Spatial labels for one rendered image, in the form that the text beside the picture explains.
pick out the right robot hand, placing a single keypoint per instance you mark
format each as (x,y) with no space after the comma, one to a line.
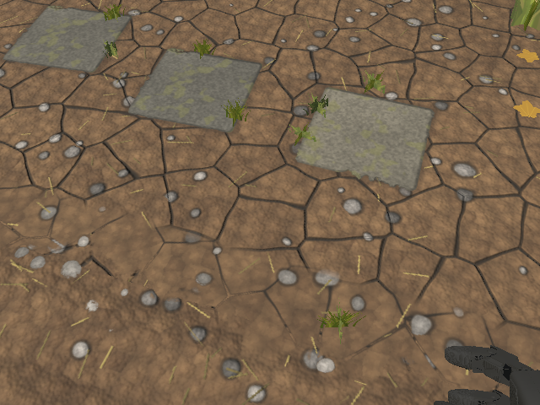
(499,365)

